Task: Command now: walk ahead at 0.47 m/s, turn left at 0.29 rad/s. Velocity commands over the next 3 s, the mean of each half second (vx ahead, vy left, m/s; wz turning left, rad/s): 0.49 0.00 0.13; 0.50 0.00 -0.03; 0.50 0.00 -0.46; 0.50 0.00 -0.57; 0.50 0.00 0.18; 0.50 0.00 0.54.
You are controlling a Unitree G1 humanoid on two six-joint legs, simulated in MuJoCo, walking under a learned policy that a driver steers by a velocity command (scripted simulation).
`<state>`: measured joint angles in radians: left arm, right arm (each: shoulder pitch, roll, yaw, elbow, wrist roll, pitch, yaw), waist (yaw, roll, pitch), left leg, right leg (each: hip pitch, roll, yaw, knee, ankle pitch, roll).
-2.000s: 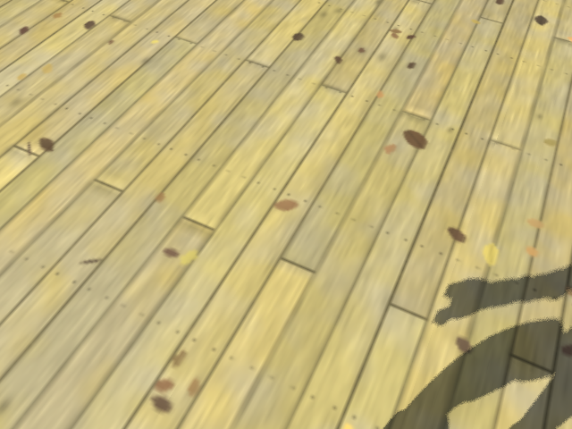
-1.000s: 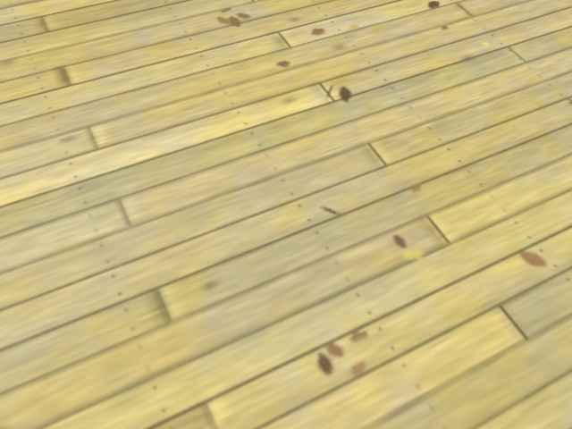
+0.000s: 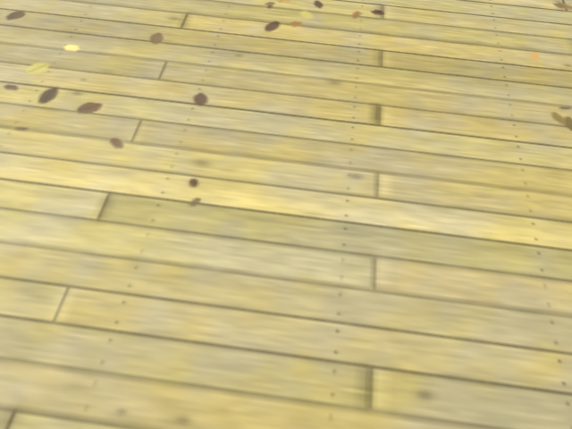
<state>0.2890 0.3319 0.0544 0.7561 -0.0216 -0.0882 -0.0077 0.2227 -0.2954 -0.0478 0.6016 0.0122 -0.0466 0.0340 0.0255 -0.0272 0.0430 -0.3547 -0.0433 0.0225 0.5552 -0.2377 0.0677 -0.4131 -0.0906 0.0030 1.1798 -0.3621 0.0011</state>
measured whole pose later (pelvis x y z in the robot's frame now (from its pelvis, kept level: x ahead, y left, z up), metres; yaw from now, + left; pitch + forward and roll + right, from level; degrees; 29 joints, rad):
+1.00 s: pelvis +0.59 +0.05 +0.00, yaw +0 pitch +2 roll -1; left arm 0.36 0.31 0.04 0.84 -0.03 -0.06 0.00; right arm 0.11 -0.27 -0.04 0.69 0.00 -0.09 0.02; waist 0.04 -0.02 0.04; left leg -0.43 0.01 0.05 0.56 -0.16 0.04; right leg -0.26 0.01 0.06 1.04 -0.46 -0.02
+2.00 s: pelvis +1.15 -0.07 -0.01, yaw -33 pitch +2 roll +1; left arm 0.37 0.30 0.07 0.73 -0.03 -0.02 0.02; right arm 0.07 -0.27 -0.05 0.70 0.00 -0.13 0.03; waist 0.05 -0.03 0.01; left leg -0.44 -0.04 -0.01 0.54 -0.14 0.02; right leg -0.23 0.09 0.19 0.97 -0.51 -0.04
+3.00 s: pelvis +1.60 -0.25 +0.00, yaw -5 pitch +1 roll -1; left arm 0.24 0.30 0.06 0.76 -0.01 -0.10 0.00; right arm 0.20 -0.30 -0.07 0.65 0.01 -0.04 0.04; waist 0.01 0.00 0.07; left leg -0.38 -0.08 0.00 0.54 -0.18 0.09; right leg -0.40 -0.07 0.03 1.19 -0.40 0.01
